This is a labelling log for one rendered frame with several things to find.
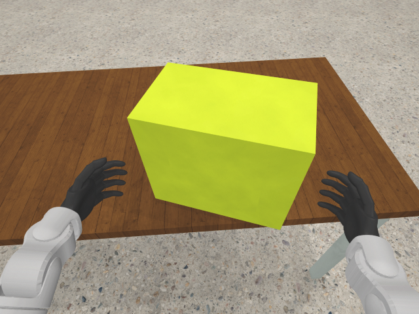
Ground carton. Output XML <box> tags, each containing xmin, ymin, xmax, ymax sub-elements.
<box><xmin>127</xmin><ymin>62</ymin><xmax>318</xmax><ymax>230</ymax></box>

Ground robot left hand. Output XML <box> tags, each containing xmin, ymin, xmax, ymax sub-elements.
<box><xmin>60</xmin><ymin>157</ymin><xmax>127</xmax><ymax>221</ymax></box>

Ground right robot forearm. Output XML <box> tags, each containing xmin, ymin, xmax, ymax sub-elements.
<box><xmin>345</xmin><ymin>235</ymin><xmax>419</xmax><ymax>314</ymax></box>

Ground robot right hand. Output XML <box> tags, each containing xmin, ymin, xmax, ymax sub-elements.
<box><xmin>318</xmin><ymin>171</ymin><xmax>379</xmax><ymax>243</ymax></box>

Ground left robot forearm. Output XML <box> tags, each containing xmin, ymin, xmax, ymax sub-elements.
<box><xmin>0</xmin><ymin>207</ymin><xmax>82</xmax><ymax>314</ymax></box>

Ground table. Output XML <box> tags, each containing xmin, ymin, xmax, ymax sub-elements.
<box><xmin>0</xmin><ymin>57</ymin><xmax>419</xmax><ymax>279</ymax></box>

